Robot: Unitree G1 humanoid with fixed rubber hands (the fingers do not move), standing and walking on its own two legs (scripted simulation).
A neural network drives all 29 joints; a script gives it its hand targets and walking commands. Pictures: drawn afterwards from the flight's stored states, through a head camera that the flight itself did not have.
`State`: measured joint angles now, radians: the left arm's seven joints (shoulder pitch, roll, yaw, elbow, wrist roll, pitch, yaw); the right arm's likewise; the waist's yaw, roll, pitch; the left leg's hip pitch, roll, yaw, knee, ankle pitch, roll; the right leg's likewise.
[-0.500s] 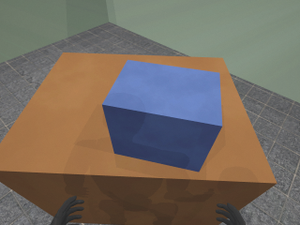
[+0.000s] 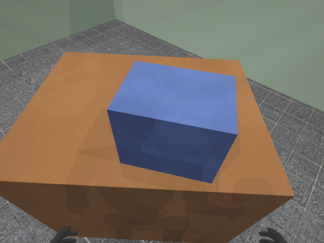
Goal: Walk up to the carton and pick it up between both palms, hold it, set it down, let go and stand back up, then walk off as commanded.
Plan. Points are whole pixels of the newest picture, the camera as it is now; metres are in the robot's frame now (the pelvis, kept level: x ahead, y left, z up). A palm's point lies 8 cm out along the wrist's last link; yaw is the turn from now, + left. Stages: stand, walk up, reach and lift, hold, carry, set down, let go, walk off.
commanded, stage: stand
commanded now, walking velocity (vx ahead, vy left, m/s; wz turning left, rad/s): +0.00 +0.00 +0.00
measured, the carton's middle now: (173, 122) +0.43 +0.00 +0.05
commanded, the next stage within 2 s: walk off in 1.06 s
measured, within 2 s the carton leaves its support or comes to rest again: neither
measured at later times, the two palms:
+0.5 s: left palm out of the picture +0.06 +0.28 -0.10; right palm out of the picture +0.12 -0.29 -0.08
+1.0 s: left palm out of the picture +0.04 +0.28 -0.11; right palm out of the picture +0.10 -0.29 -0.09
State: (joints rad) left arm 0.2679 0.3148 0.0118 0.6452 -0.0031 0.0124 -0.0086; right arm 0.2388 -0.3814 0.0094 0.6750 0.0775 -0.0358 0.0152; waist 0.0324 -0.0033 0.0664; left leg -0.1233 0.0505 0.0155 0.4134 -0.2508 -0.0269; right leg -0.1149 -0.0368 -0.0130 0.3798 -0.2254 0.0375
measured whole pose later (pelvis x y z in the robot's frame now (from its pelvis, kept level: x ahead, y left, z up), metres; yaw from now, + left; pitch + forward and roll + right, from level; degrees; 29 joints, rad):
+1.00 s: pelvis -0.02 +0.00 +0.00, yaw +0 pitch -4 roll +0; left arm 0.27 0.31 0.01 0.85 0.00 -0.01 -0.01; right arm 0.24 -0.39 0.01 0.73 0.08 -0.02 0.02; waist 0.03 0.02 0.05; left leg -0.12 0.05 0.02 0.41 -0.23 -0.03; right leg -0.12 -0.04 -0.01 0.38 -0.20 0.04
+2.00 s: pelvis -0.22 +0.00 -0.04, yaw +0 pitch -4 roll -1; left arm 0.26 0.37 0.04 0.78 0.00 0.07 -0.02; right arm 0.22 -0.42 0.01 0.75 0.07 0.05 -0.02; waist 0.00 0.01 0.12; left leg -0.55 0.04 0.00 0.65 -0.12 0.04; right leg -0.25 0.08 0.04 0.80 -0.50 -0.02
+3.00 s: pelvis -0.35 +0.00 -0.02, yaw +1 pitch -3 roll +1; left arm 0.27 0.38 0.06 0.79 0.01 -0.01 -0.02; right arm 0.31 -0.43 0.01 0.75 0.07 -0.03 -0.01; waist 0.00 0.01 0.10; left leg -0.38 -0.04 -0.09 0.77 -0.41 0.02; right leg -0.22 0.01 0.12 0.64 -0.37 0.00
